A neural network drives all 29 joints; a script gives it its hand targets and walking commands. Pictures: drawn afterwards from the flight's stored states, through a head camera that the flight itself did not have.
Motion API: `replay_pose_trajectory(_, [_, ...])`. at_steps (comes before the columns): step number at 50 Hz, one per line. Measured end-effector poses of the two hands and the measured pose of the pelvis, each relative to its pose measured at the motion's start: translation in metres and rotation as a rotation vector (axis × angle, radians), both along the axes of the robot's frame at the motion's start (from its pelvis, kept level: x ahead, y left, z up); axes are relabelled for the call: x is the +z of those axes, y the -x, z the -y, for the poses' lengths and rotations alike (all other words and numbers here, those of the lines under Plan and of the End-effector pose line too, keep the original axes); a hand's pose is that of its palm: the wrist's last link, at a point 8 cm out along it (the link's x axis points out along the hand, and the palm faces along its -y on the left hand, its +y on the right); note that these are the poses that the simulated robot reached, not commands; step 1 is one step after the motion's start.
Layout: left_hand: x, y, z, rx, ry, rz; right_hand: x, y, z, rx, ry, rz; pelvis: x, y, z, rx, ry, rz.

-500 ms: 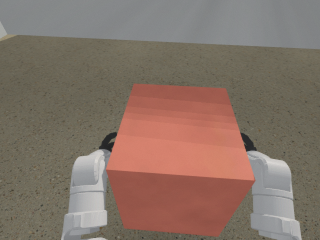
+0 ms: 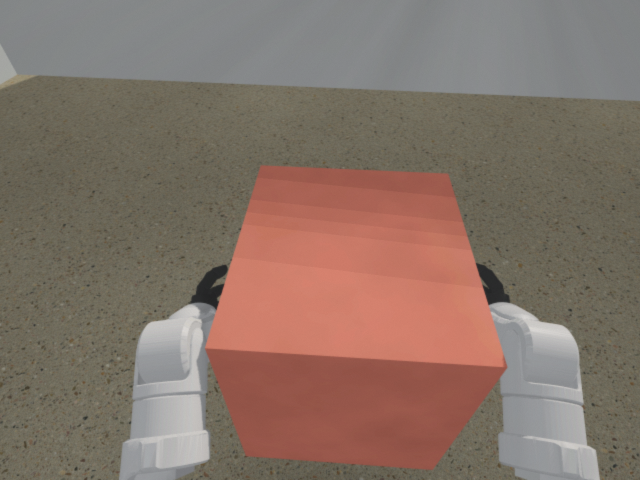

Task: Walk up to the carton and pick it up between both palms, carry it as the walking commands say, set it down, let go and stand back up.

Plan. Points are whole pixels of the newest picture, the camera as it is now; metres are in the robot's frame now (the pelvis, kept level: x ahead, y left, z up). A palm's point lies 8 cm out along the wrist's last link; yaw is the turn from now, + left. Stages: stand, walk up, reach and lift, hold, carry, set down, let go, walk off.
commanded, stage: carry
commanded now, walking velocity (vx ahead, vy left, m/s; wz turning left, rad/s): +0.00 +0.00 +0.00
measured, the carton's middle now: (345, 316) +0.33 -0.01 +0.03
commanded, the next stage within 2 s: hold in 1.26 s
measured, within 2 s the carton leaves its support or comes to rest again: neither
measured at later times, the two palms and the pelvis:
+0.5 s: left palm (204, 311) +0.32 +0.18 +0.06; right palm (477, 315) +0.31 -0.17 +0.07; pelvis +0.02 +0.02 +0.00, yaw -1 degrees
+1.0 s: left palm (194, 308) +0.32 +0.19 +0.06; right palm (463, 313) +0.31 -0.15 +0.07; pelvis +0.02 +0.03 +0.01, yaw -1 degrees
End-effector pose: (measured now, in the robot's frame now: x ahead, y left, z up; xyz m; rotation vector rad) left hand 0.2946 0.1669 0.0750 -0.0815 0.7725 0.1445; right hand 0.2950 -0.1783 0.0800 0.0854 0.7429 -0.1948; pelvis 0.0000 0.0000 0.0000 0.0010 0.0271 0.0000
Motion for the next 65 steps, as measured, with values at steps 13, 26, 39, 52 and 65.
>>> replay_pose_trajectory(13, [-0.004, -0.015, -0.003, -0.006, 0.020, 0.005, -0.001, -0.011, -0.003, -0.026, -0.006, 0.005, 0.004, -0.013, -0.007, -0.011, 0.000, -0.012])
replay_pose_trajectory(26, [-0.012, -0.023, -0.012, -0.022, 0.013, 0.006, -0.011, -0.014, -0.011, -0.033, -0.008, 0.006, 0.004, -0.015, -0.016, -0.017, 0.004, -0.005])
replay_pose_trajectory(39, [-0.013, -0.025, -0.020, -0.024, 0.012, 0.023, -0.013, -0.016, -0.019, -0.037, -0.016, 0.022, 0.006, -0.017, -0.024, -0.017, 0.008, 0.000])
replay_pose_trajectory(52, [-0.014, -0.028, -0.026, -0.030, 0.002, 0.034, -0.015, -0.019, -0.025, -0.026, -0.012, 0.032, 0.007, -0.018, -0.028, -0.015, 0.010, 0.001])
replay_pose_trajectory(65, [-0.015, -0.027, -0.029, -0.029, 0.005, 0.048, -0.017, -0.017, -0.025, -0.019, -0.004, 0.044, 0.008, -0.017, -0.029, -0.021, 0.009, 0.015])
